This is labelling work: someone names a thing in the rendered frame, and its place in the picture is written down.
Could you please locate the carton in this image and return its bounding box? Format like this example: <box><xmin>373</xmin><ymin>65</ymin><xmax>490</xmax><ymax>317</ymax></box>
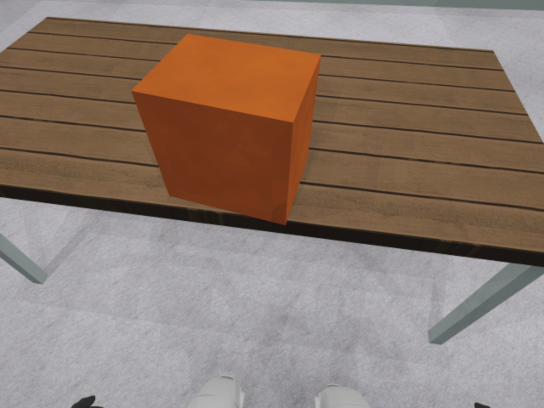
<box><xmin>131</xmin><ymin>34</ymin><xmax>321</xmax><ymax>225</ymax></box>

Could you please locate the table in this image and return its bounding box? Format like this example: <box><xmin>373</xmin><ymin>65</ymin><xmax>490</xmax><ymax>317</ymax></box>
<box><xmin>0</xmin><ymin>17</ymin><xmax>544</xmax><ymax>345</ymax></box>

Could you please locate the left robot thigh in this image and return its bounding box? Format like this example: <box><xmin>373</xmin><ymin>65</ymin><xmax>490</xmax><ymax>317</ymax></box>
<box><xmin>187</xmin><ymin>377</ymin><xmax>245</xmax><ymax>408</ymax></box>

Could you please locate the right robot thigh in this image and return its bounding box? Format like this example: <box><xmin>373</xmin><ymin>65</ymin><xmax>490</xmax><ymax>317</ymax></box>
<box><xmin>313</xmin><ymin>386</ymin><xmax>371</xmax><ymax>408</ymax></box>

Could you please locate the robot thigh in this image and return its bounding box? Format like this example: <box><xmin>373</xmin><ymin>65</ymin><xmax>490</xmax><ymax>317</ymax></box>
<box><xmin>187</xmin><ymin>377</ymin><xmax>245</xmax><ymax>408</ymax></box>
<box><xmin>313</xmin><ymin>386</ymin><xmax>371</xmax><ymax>408</ymax></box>

